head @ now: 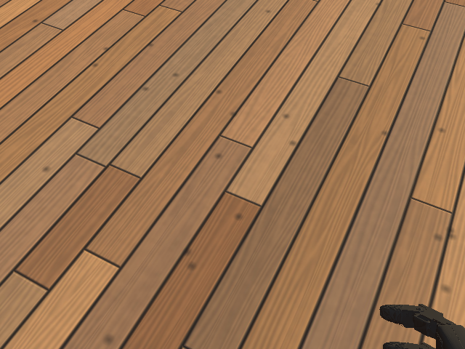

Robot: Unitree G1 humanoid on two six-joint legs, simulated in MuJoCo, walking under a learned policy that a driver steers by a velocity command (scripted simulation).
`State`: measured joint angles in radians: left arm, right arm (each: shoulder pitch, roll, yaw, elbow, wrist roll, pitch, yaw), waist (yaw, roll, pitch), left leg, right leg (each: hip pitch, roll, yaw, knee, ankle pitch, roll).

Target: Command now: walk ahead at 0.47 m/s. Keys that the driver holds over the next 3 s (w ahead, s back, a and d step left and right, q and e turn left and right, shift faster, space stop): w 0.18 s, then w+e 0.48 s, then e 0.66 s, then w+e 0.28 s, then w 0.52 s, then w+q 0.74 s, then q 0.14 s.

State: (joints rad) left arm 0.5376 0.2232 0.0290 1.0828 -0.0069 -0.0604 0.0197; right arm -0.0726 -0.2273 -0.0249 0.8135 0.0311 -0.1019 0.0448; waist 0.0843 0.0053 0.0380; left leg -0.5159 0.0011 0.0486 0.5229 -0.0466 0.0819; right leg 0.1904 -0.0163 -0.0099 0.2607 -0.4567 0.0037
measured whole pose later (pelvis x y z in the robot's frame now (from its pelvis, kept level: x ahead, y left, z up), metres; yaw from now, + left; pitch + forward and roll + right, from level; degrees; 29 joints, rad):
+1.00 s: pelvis +0.55 -0.06 +0.01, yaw -25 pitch +3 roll -1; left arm 0.30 0.30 0.08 0.74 -0.02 0.00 0.04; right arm 0.04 -0.28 -0.04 0.75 -0.01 -0.09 0.00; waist 0.06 0.03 0.02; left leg -0.49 -0.02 -0.09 0.46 0.02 -0.03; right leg -0.20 0.15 0.19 0.53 -0.36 -0.07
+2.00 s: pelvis +0.77 -0.24 +0.00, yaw -51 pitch +3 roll +2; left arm 0.46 0.29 0.06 0.79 -0.02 -0.03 0.03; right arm 0.03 -0.28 -0.05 0.74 0.00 -0.12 0.05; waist 0.07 -0.02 0.01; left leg -0.47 -0.04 0.05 0.56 -0.14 0.06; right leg -0.08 0.02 0.15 0.80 -0.50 -0.02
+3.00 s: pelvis +1.15 -0.59 +0.00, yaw -25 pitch +2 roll -2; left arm 0.26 0.31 0.08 0.79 -0.01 -0.07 0.01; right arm 0.09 -0.31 -0.07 0.63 0.00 -0.02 0.04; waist 0.04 0.02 0.08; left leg -0.52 -0.02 0.03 0.66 -0.17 0.09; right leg -0.21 -0.07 -0.07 1.06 -0.58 0.07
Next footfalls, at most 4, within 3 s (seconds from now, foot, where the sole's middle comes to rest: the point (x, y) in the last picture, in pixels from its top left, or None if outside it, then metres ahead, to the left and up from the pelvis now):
0.56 right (308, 340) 0.49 -0.13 -0.75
1.00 left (273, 251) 0.76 -0.03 -0.75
1.46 right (329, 323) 0.54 -0.19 -0.75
1.96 left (349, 210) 0.93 -0.27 -0.75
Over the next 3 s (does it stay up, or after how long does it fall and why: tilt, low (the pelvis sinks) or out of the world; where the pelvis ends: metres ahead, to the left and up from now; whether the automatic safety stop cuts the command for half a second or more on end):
stays up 1.15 -0.59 0.00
